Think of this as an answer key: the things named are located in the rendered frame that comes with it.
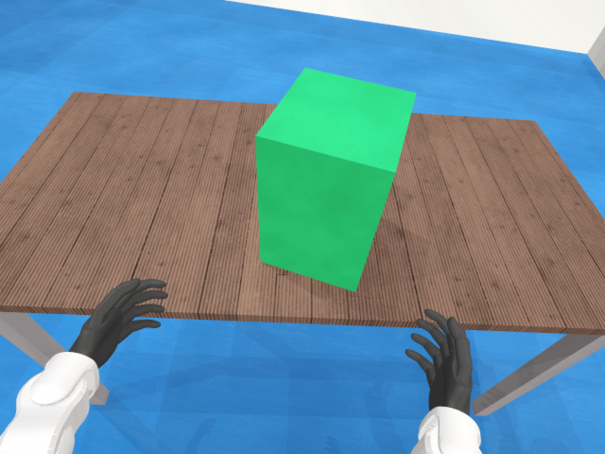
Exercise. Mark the robot left hand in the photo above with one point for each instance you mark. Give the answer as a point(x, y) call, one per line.
point(112, 320)

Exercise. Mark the carton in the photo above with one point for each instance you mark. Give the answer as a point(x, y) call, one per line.
point(326, 159)

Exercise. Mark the robot right hand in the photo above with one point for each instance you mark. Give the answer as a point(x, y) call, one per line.
point(449, 378)

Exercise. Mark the robot right forearm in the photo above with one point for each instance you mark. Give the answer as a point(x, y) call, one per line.
point(448, 431)

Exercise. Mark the robot left forearm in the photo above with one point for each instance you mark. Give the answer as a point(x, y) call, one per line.
point(51, 406)

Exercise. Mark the table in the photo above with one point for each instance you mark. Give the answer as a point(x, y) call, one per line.
point(484, 222)

